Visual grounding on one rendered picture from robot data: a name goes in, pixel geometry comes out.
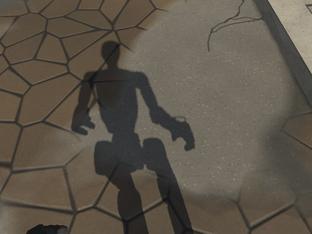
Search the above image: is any left robot hand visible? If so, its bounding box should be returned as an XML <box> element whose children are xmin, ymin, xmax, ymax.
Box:
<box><xmin>26</xmin><ymin>224</ymin><xmax>68</xmax><ymax>234</ymax></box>

